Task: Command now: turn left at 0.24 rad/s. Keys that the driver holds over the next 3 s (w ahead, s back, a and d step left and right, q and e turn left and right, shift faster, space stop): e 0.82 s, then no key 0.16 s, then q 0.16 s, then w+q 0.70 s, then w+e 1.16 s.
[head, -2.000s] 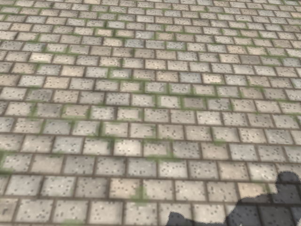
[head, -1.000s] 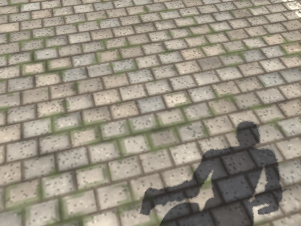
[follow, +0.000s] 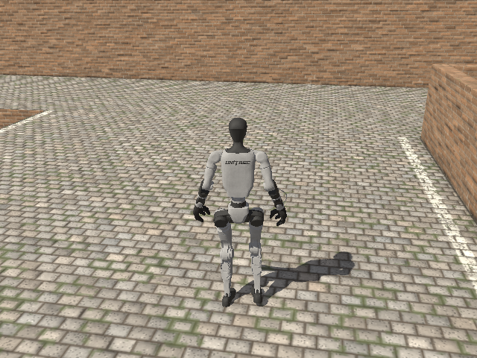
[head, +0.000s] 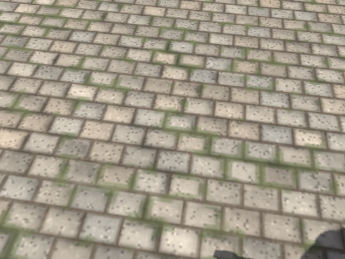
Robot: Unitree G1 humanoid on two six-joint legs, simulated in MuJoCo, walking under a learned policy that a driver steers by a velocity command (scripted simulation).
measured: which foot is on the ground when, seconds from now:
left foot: down 0.00-0.08, up 0.10-0.48, down 0.50-1.00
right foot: up 0.00-0.06, down 0.08-0.50, up 0.52-0.96, down 0.98-1.00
